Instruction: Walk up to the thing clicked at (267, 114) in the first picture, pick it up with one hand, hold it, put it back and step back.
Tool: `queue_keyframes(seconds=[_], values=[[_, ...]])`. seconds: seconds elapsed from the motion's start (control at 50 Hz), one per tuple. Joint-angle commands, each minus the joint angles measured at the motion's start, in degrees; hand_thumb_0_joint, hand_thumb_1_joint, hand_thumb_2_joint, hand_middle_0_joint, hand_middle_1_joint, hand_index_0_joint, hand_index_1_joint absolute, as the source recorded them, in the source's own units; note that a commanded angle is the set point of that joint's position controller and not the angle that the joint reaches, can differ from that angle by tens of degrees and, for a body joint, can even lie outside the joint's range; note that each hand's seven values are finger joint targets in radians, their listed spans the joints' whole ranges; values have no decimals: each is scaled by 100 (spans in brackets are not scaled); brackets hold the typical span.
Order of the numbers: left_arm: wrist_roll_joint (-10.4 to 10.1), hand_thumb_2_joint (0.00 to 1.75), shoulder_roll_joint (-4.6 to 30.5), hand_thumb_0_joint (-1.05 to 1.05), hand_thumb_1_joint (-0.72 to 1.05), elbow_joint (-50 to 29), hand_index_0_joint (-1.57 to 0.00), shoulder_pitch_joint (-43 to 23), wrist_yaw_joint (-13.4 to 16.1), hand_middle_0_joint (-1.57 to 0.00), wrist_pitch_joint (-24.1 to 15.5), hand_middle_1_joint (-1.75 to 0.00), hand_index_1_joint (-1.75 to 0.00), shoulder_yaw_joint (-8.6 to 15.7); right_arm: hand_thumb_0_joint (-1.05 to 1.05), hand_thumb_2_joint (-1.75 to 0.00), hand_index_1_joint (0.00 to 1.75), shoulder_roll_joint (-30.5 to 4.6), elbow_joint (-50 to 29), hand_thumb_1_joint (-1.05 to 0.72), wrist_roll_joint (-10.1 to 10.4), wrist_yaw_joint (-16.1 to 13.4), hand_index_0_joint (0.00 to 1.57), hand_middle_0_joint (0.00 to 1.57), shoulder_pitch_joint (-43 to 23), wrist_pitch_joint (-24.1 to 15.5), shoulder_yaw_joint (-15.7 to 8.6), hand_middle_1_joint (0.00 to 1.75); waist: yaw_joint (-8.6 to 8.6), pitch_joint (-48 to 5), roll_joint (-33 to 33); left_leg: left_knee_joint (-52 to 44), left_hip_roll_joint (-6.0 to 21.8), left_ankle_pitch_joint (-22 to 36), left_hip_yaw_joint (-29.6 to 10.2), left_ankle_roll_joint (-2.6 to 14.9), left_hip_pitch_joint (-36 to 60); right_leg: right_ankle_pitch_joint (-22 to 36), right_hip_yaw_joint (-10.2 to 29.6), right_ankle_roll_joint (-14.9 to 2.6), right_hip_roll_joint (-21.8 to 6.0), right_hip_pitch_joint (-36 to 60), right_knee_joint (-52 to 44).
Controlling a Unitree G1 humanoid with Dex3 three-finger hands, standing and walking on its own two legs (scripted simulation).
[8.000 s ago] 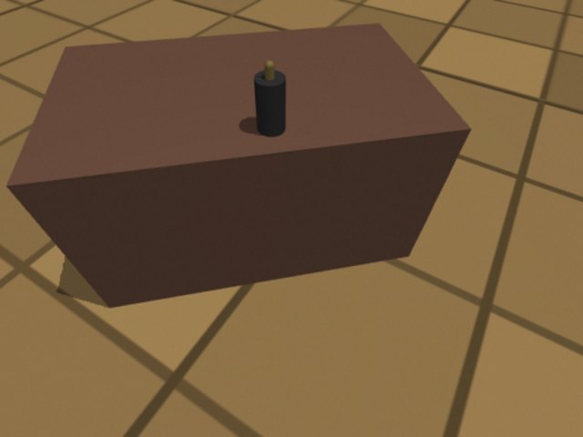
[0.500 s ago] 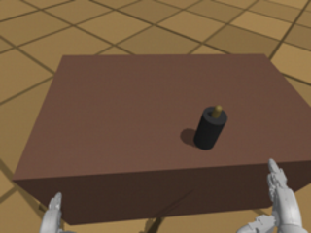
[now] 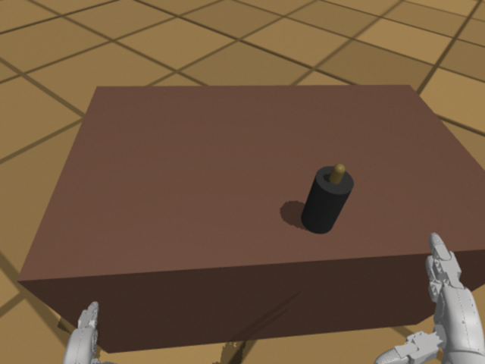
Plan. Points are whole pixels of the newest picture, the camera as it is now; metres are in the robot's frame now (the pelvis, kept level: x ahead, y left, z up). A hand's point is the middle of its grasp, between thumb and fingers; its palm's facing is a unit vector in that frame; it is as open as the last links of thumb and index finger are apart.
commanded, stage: go down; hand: right
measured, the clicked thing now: (327, 195) +0.45 -0.20 -0.03
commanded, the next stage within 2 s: none
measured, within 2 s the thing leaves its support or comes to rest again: neither
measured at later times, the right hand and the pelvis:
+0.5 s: hand (434, 246) +0.27 -0.31 +0.06, palm faces +0.22 +0.98 -0.05, open 17.6 cm; pelvis -0.01 +0.00 -0.01, yaw +0 degrees
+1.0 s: hand (443, 231) +0.30 -0.34 +0.06, palm faces +0.17 +0.98 -0.02, open 17.7 cm; pelvis -0.01 -0.01 -0.01, yaw +0 degrees
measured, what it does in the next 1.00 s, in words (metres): stands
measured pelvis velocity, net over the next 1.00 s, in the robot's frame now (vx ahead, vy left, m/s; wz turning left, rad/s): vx -0.01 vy -0.01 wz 0.00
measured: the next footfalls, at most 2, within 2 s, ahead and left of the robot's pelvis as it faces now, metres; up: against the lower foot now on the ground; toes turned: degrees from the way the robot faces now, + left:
none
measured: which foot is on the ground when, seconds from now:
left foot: down 0.00-1.00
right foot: down 0.00-1.00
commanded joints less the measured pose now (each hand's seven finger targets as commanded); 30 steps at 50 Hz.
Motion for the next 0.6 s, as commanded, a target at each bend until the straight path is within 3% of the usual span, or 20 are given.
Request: queue_keyframes(seconds=[0.0,0.04,0.06,0.1,0.12,0.16,0.18,0.2,0.22,0.24,0.28,0.3,0.32,0.34,0.36,0.38,0.4,0.46,0.54,0.58], values=[[58,4,978,0,-54,-580,-6,-765,63,-6,-253,-6,-6,422,0,-7,6,-1036,-710,59,136,51,4,2,-652,-404,-913,6,127,-453,203,-145,-150,426,136,36,497,832,-87,-133,129,-789,-348],[44,3,1052,0,-53,-776,-6,-800,88,-6,-269,-6,-5,500,0,-8,7,-1223,-806,61,216,115,4,1,-971,-475,-1147,7,154,-544,197,-165,-147,276,112,39,465,645,-86,-145,129,-762,-355],[42,3,966,0,-53,-659,-6,-671,105,-5,-250,-6,-5,396,0,-8,7,-1259,-822,60,298,154,4,1,-1183,-537,-1206,7,180,-620,332,-143,-160,368,135,36,516,748,-54,-141,115,-697,-350],[6,3,1041,0,-53,-828,-7,-831,172,-5,-337,-6,-5,471,0,-7,6,-1341,-298,61,459,295,4,2,-1587,-624,-1460,6,228,-592,452,-138,-151,403,115,3,473,718,-34,-158,122,-744,-280],[-10,3,757,0,-53,-564,-6,-722,174,-5,-330,-6,-5,276,0,-7,6,-1461,-399,59,550,392,4,2,-1958,-694,-1526,6,213,-620,330,-154,-110,338,71,-10,460,623,-54,-171,167,-769,-242],[-53,4,544,0,-54,-330,-6,-823,232,-5,-375,-6,-5,22,0,-7,6,-1422,299,61,755,693,4,2,-2355,-723,-1515,6,246,-470,267,-156,-82,145,11,-23,266,386,-42,-199,177,-961,-182],[-64,4,657,0,-54,-260,-6,-848,279,-5,-411,-6,-5,123,0,-7,6,-1552,462,60,860,860,4,2,-2687,-748,-1594,6,342,-592,185,-137,-40,75,-85,-35,193,319,-46,-209,186,-952,-108],[-77,4,631,0,-54,-274,-6,-956,319,-5,-440,-5,-5,-7,0,-7,7,-1761,526,61,949,1033,4,1,-2976,-774,-1732,7,277,-737,146,-88,-15,45,-112,-42,216,339,-29,-212,198,-995,-22],[-97,4,645,0,-54,-321,-6,-902,366,-5,-465,-5,-5,-39,0,-7,7,-1824,801,61,1019,1222,4,1,-3127,-763,-1736,7,347,-946,184,-45,12,201,-167,-48,261,480,-28,-215,200,-929,53],[-104,3,688,0,-54,-517,-6,-980,410,-5,-503,-5,-5,-76,0,-7,7,-1969,793,61,1105,1380,4,2,-3350,-778,-1845,7,296,-1188,197,-58,60,247,-215,-72,432,529,-29,-214,213,-928,80],[-145,4,679,0,-54,-415,-6,-777,500,-5,-505,-5,-5,-201,0,-7,7,-2042,1596,61,1251,1685,5,2,-3347,-723,-1926,7,294,-1003,289,-74,56,252,-205,-65,350,536,15,-205,189,-1032,30],[-168,3,667,0,-54,-381,-6,-839,529,-5,-498,-5,-5,-269,0,-6,7,-2188,1828,60,1334,1826,5,3,-3461,-741,-2020,7,211,-1027,176,-39,43,312,-170,-42,376,598,24,-186,195,-1089,33],[-170,3,843,0,-54,-433,-6,-871,580,-5,-495,-5,-4,-135,0,-6,6,-2371,2072,59,1409,1934,5,3,-3572,-741,-2184,6,205,-1138,166,10,36,411,-148,-25,404,700,41,-175,189,-1072,46],[-175,3,882,0,-53,-541,-6,-866,603,-5,-496,-5,-4,-152,0,-5,6,-2466,2288,60,1464,2038,5,3,-3608,-750,-2241,6,176,-1171,248,29,26,448,-113,-27,432,748,54,-174,194,-1125,49],[-178,3,733,0,-53,-584,-6,-722,605,-5,-484,-5,-4,-313,0,-6,7,-2488,2422,59,1512,2148,6,4,-3699,-753,-2252,7,150,-1181,175,56,16,530,-94,0,441,817,41,-163,195,-1137,50],[-184,3,745,0,-53,-550,-6,-634,630,-5,-472,-5,-4,-317,0,-6,7,-2559,2626,61,1602,2240,5,3,-3727,-763,-2320,7,120,-1168,154,74,-8,587,-66,21,414,860,39,-164,201,-1231,68],[-190,4,619,0,-54,-539,-6,-636,635,-5,-475,-5,-5,-443,0,-6,7,-2555,2608,61,1650,2332,5,3,-3903,-804,-2296,7,108,-1189,41,104,-24,571,-37,39,402,859,45,-146,191,-1227,49],[-158,4,930,0,-54,-553,-6,-701,707,-5,-511,-6,-5,-217,0,-6,8,-2799,2869,61,1754,2558,5,2,-4399,-904,-2338,8,186,-1260,-162,202,-86,572,-1,110,220,870,65,-114,146,-1279,78],[-110,5,604,0,-55,-625,-6,-882,742,-6,-605,-6,-6,-569,0,-6,7,-2636,2867,61,1735,2739,4,2,-4763,-1046,-2101,7,163,-1494,-384,367,-153,613,-9,167,187,1201,114,-43,85,-1280,204],[-92,6,624,0,-55,-887,-6,-986,780,-6,-640,-6,-6,-632,0,-6,7,-2632,2772,61,1739,2776,4,2,-4969,-1079,-2036,7,183,-1846,-413,436,-197,750,6,192,251,1633,163,2,44,-1117,287]])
